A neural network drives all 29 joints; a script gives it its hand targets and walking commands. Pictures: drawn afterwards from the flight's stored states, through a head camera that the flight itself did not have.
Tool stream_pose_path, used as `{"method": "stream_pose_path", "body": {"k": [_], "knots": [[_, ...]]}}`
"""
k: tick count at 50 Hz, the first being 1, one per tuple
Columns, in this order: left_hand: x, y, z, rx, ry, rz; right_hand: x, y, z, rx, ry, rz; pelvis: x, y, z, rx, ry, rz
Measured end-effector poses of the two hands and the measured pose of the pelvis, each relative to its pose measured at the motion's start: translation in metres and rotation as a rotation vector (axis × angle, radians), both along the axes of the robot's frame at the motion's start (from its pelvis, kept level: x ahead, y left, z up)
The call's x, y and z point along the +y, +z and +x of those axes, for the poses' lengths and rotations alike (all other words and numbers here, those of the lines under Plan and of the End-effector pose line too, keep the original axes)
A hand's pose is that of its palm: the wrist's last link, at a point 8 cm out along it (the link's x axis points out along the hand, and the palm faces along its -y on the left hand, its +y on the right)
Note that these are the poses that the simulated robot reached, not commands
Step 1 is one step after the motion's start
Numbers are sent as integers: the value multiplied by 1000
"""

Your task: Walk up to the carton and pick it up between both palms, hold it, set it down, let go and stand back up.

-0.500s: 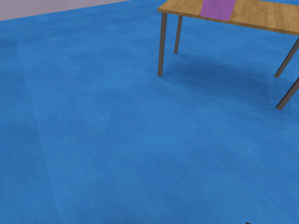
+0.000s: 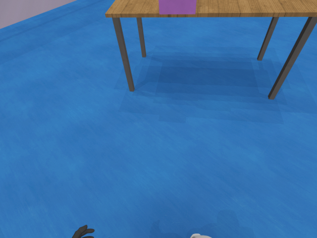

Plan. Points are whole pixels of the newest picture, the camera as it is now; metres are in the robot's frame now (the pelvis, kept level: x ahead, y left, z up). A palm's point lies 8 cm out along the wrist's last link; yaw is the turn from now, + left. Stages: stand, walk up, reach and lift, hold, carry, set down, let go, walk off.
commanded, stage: walk up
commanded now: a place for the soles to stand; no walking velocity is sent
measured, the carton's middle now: out of the picture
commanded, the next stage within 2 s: none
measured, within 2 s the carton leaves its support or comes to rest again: neither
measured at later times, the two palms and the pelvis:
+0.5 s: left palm (67, 170) +0.37 +0.33 -0.10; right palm (239, 184) +0.28 -0.20 -0.07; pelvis +0.27 +0.07 +0.02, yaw -10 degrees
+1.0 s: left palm (93, 111) +0.60 +0.27 -0.07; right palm (233, 125) +0.50 -0.25 -0.09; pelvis +0.49 +0.02 +0.02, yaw -14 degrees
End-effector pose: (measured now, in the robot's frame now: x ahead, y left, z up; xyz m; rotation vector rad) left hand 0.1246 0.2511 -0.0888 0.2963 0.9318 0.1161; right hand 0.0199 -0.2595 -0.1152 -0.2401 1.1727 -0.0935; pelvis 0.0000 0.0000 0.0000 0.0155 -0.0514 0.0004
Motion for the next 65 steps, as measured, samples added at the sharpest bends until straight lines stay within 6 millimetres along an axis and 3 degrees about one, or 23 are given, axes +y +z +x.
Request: {"method": "stream_pose_path", "body": {"k": [4, 8, 13, 17, 20, 24, 28, 31, 35, 39, 42, 49, 55, 58, 61, 63, 65], "knots": [[23, 9, -15, 116, 71, 34, 3, 23, 98, -173, 48, 7, 7, 14, 41, 8, -28, -9], [41, 12, -9, 183, 97, 38, 14, 38, 167, -252, 62, 3, 18, 19, 83, 26, -52, -20], [62, 0, 25, 235, 99, 11, 38, 43, 238, -289, 76, -16, 38, 16, 141, 40, -76, -39], [81, -22, 74, 267, 54, -10, 56, 40, 285, -330, 51, -63, 61, 0, 192, 42, -104, -29], [84, -27, 128, 267, -25, -14, 62, 39, 289, -304, -14, -91, 70, 0, 221, 26, -134, -22], [78, -13, 220, 175, -127, -28, 60, 45, 265, -191, -137, -114, 73, 13, 260, 16, -165, -26], [60, 3, 312, 64, -214, -46, 58, 45, 242, -64, -227, -120, 71, 20, 295, 20, -182, -20], [38, 13, 372, -2, -271, -63, 57, 39, 235, 13, -277, -106, 67, 20, 321, 24, -194, -14], [0, 20, 443, -71, -338, -72, 52, 24, 246, 70, -325, -74, 55, 13, 361, 25, -211, 1], [-30, 18, 501, -141, -366, -46, 39, -2, 276, 107, -332, -41, 35, -4, 403, 22, -224, -7], [-30, 17, 512, -137, -308, -19, 32, -9, 320, 97, -290, -11, 24, -4, 428, 4, -223, -1], [14, 21, 479, 77, -150, 55, 9, 18, 464, -121, -191, 1, 20, 18, 481, 2, -247, 3], [40, 11, 479, 199, -94, 53, 11, 33, 550, -187, -142, -17, 25, 20, 532, 21, -252, -18], [51, -1, 494, 234, -82, 35, 17, 36, 591, -211, -126, -40, 33, 15, 563, 27, -251, -29], [61, -19, 523, 262, -105, 20, 23, 35, 627, -256, -133, -85, 43, 3, 596, 26, -257, -24], [59, -26, 549, 267, -139, 11, 27, 35, 636, -262, -156, -107, 48, -1, 612, 13, -263, -16], [53, -24, 582, 245, -176, 4, 30, 37, 633, -229, -205, -113, 49, 3, 628, 7, -266, -23]]}}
